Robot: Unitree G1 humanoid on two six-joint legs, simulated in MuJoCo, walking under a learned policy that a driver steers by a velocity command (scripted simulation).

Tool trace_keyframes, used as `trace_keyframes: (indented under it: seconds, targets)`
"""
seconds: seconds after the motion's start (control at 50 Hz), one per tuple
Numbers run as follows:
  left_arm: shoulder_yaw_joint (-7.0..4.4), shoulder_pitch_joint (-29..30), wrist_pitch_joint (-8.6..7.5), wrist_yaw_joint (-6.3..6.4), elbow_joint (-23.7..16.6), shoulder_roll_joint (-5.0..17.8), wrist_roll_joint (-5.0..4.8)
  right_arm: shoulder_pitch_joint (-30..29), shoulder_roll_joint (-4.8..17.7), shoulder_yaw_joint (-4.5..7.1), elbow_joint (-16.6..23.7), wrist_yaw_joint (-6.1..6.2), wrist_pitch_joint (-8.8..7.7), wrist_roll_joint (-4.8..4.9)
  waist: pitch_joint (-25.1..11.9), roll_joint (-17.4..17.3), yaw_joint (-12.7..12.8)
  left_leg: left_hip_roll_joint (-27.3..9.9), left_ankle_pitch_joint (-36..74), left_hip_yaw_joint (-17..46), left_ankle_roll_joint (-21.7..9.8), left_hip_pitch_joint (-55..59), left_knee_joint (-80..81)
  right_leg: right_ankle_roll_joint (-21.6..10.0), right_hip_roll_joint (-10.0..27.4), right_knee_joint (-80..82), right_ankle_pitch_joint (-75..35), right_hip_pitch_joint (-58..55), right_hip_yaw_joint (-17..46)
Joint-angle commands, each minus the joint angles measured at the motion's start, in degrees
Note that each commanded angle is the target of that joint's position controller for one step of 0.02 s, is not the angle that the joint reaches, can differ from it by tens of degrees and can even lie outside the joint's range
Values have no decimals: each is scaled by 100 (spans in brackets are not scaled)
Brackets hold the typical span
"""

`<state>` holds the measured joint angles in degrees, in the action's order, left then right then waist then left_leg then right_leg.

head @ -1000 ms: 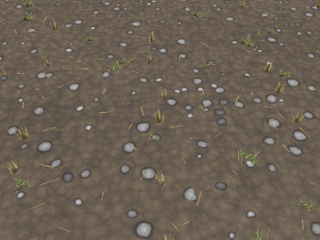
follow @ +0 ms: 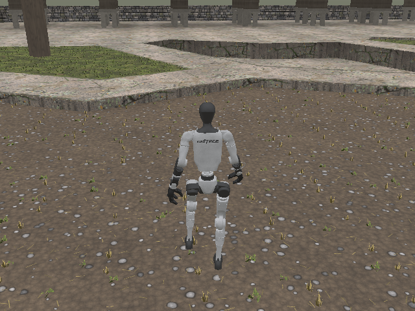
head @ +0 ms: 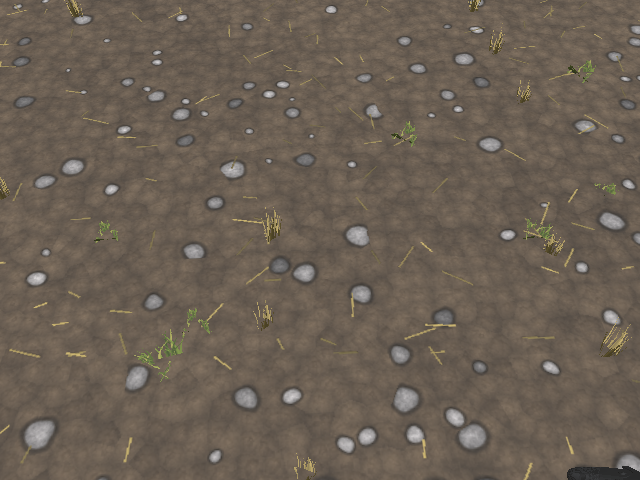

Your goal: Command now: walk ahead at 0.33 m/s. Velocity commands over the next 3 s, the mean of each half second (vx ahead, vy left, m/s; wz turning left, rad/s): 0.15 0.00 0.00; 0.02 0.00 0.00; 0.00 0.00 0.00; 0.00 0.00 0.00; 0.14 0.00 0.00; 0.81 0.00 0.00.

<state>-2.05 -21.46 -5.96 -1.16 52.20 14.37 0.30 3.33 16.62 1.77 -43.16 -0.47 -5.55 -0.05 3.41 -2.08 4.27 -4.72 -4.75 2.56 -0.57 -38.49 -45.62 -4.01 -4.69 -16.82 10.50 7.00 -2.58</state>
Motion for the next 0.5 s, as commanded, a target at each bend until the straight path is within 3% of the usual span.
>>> trace_keyframes:
  seconds: [0.02, 0.06, 0.1, 0.12, 0.14, 0.16, 0.18, 0.2, 0.22, 0.24, 0.26, 0.3, 0.32, 0.38, 0.44, 0.48, 0.5]
  targets:
    - [-188, 379, -81, 129, -377, 934, -97, 178, 122, -6, 144, -96, -25, -53, -579, 532, -288, 360, 1770, -246, 28, 1663, 1272, -665, 1112, 403, -3423, 667, 294]
    - [-199, 341, -15, 177, -270, 955, -117, -6, 331, 57, 235, -136, -30, -79, -541, 625, -301, 356, 1897, -72, -91, 1658, 1684, -534, 1294, 203, -2931, 262, 468]
    - [-218, 418, 97, 212, -201, 976, -70, 293, 533, 145, 112, -162, -58, -128, -612, 604, -496, 397, 1689, -26, -224, 1842, 1835, -381, 1388, -354, -2892, -120, 555]
    - [-215, 513, 162, 221, -207, 955, -50, 762, 611, 204, -83, -154, -70, -166, -758, 519, -718, 503, 1704, -113, -292, 2270, 1965, -254, 1262, -924, -3107, -186, 504]
    - [-188, 389, 211, 216, -219, 874, -4, 1124, 805, 273, -226, -125, -84, -198, -983, 152, -805, 340, 3137, -82, -361, 2856, 2046, -27, 879, -1840, -2701, -96, 297]
    - [-77, -232, 205, 185, -203, 549, 89, 1232, 1016, 260, -156, -85, -70, -330, -1587, -699, -552, -717, 5533, 965, -981, 4279, 1576, 274, 374, -3389, -576, 976, 178]
    - [162, -1376, 256, 87, 145, -106, -38, 1214, 518, 89, -152, -100, -13, -313, -2516, -1474, -278, -1925, 5727, 2290, -2008, 5380, 1564, 501, 139, -4989, 2925, 2005, 642]
    - [28, -1175, 311, 51, 234, 525, -93, 1160, 254, 40, -98, -142, 69, -136, -2529, -745, -472, -1712, 4501, 2309, -1898, 4941, 1758, 520, 342, -5342, 3076, 2070, 1087]
    - [-82, -419, 394, 72, 34, 847, -132, 832, 320, 42, -78, -151, 125, -52, -1901, -343, -501, -1475, 3370, 1951, -1677, 4132, 2024, 563, 510, -5276, 2799, 2211, 974]
    - [-130, 75, 512, 159, -77, 859, -121, 491, 315, 25, -71, -143, 175, -47, -1408, -16, -414, -1293, 2059, 1764, -1502, 3350, 2387, 608, 701, -4954, 2452, 2266, 816]
    - [-164, 300, 640, 238, -135, 858, -62, 275, 333, 30, -71, -101, 206, -101, -1091, -97, -345, -1199, 1195, 1630, -1371, 2570, 2689, 636, 842, -4623, 2101, 2027, 793]
    - [-125, 168, 810, 323, -61, 580, -37, -11, 397, 65, -106, -61, 269, -223, -939, -507, -150, -774, 357, 1100, -1168, 1738, 3056, 697, 848, -3853, 1755, 1334, 585]
    - [-111, 106, 821, 362, 4, 476, -16, -24, 389, 80, -134, -35, 279, -239, -1015, -524, -132, -688, 204, 931, -1147, 1660, 3104, 693, 817, -3491, 1663, 1116, 510]
    - [-115, 274, 825, 389, 87, 430, 2, 88, 372, 98, -276, 51, 306, -147, -1210, -460, -233, -668, -728, 813, -1102, 1716, 3213, 603, 810, -2604, 958, 684, 424]
    - [-128, 331, 799, 358, 196, 384, 79, 49, 329, 94, -392, 119, 395, -40, -944, -413, -143, -479, -2225, 683, -787, 1381, 3266, 430, 681, -1592, 179, 176, 207]
    - [-118, 459, 760, 357, 150, 498, 185, 278, 145, 45, -532, 124, 416, -44, -563, -143, -233, -201, -2663, 513, -344, 1291, 3059, 188, 1036, -855, 198, 248, 582]
    - [-201, 598, 740, 372, 186, 853, 103, 467, 187, 92, -544, 129, 427, -47, -310, 424, -517, 152, -2313, 156, -186, 1536, 2907, 46, 1074, -782, 1060, 881, 653]
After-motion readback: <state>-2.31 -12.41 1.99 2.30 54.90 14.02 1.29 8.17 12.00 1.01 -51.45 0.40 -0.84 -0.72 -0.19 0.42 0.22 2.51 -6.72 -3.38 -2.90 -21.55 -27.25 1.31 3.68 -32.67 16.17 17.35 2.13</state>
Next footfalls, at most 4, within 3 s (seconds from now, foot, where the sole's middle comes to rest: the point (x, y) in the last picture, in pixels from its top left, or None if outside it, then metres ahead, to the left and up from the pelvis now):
0.14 left None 0.31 0.11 -0.78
0.48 right None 0.24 -0.13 -0.78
2.62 left None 0.38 0.16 -0.78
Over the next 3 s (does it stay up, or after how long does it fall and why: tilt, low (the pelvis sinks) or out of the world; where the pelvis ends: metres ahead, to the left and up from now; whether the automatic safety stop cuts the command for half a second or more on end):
stays up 0.56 0.06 -0.03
